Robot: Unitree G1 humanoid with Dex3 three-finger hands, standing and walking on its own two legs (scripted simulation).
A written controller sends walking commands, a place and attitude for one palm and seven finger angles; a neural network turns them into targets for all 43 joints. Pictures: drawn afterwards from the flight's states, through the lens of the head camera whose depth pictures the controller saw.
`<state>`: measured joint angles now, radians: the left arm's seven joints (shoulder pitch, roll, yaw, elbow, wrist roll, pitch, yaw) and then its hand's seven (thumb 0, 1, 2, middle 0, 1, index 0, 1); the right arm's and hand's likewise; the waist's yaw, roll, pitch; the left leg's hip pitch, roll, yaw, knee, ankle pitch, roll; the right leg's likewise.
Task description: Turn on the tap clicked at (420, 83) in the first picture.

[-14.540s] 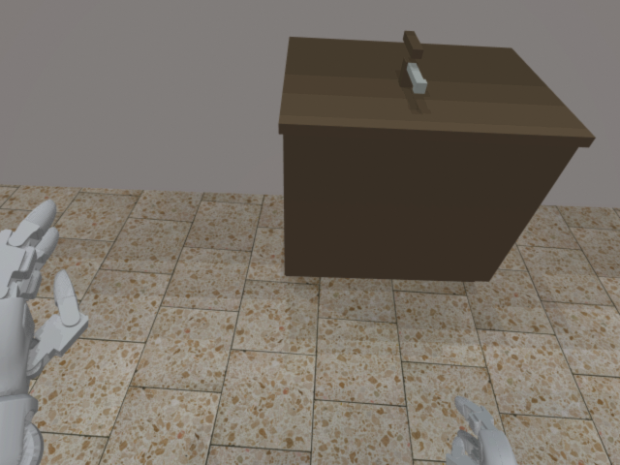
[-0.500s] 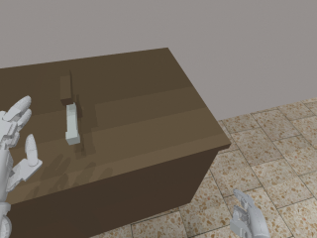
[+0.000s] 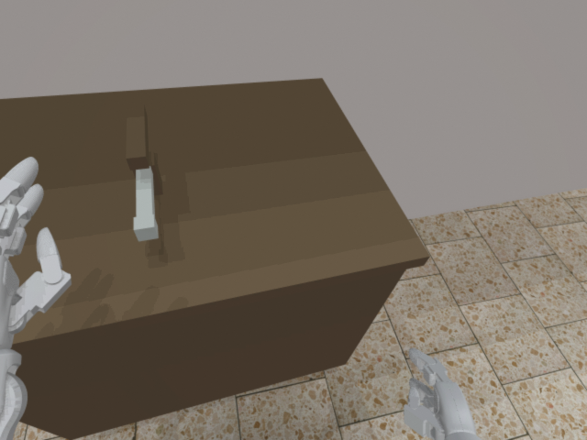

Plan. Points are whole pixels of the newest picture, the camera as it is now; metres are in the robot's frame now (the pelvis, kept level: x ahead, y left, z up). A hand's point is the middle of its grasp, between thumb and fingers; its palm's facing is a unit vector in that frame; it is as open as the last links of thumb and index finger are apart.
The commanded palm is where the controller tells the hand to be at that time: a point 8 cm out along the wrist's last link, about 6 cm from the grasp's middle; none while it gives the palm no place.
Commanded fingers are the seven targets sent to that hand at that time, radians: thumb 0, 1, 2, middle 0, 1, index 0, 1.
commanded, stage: shuffle to correct the standing spot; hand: left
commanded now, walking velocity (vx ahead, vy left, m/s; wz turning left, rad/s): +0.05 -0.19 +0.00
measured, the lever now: (146, 227) +0.38 +0.26 +0.04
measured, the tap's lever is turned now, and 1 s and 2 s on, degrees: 0 0 0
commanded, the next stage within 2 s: come to a stop and stand still in 1.38 s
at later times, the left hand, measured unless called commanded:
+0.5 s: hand (132, 265) +0.25 +0.20 +0.15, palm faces +0.32 -0.87 -0.37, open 7.4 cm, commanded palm +0.18 +0.24 +0.17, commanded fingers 0.00 0.90 0.90 -0.20 -0.30 -0.20 -0.30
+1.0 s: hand (138, 284) +0.22 +0.18 +0.17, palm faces +0.37 -0.83 -0.41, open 7.4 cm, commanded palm +0.16 +0.22 +0.17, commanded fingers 0.00 0.90 0.90 -0.20 -0.30 -0.20 -0.30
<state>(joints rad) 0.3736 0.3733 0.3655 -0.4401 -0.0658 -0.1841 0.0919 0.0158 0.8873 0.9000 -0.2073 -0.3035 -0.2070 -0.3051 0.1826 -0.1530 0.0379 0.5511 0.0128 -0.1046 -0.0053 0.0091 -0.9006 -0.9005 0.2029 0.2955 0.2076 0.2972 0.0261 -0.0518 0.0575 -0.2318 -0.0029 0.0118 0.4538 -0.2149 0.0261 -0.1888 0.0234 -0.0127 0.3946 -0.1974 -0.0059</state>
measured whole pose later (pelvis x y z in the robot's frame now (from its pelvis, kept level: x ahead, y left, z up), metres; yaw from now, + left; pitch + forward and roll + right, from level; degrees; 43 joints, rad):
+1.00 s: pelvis +0.01 -0.07 -0.01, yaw +3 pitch -2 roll -1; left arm 0.43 0.40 0.39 -0.57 -0.08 -0.15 0.07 0.02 0.89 0.90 -0.21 -0.30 -0.21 -0.31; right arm 0.19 -0.18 -0.01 0.56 0.02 -0.06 -0.01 0.01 -0.90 -0.90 0.20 0.30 0.21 0.30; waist 0.01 -0.01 0.11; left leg -0.38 0.06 -0.01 0.85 -0.40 -0.01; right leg -0.20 0.09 -0.11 0.50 -0.29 -0.12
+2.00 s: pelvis -0.01 -0.13 -0.01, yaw +1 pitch -3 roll -2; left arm 0.39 0.50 0.44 -0.48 -0.06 -0.24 0.11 0.01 0.88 0.90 -0.21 -0.30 -0.21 -0.31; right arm 0.25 -0.20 0.02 0.55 0.04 -0.11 -0.05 0.01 -0.90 -0.90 0.20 0.29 0.20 0.30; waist 0.03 0.04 0.09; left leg -0.27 0.01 0.03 0.56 -0.24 0.03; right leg -0.20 -0.01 -0.08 0.50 -0.26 0.00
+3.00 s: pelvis +0.00 -0.09 +0.00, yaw -1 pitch -1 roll -2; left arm 0.43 0.36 0.36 -0.51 -0.04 -0.19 0.13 0.01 0.89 0.90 -0.21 -0.30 -0.21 -0.31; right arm 0.17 -0.18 0.04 0.56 0.00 -0.08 -0.02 0.01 -0.90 -0.90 0.20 0.30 0.21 0.30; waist 0.03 -0.01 0.06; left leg -0.24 -0.02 0.09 0.46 -0.21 0.08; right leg -0.17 -0.03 -0.02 0.36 -0.18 0.04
